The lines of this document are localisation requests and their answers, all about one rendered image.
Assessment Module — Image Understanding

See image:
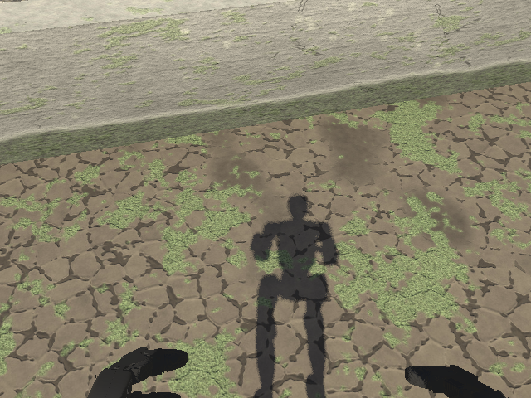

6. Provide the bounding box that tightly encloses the right robot hand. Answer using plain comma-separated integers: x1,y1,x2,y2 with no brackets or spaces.
405,365,509,398

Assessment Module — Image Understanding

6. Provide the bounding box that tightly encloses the left robot hand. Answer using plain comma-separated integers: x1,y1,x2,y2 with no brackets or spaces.
87,347,188,398

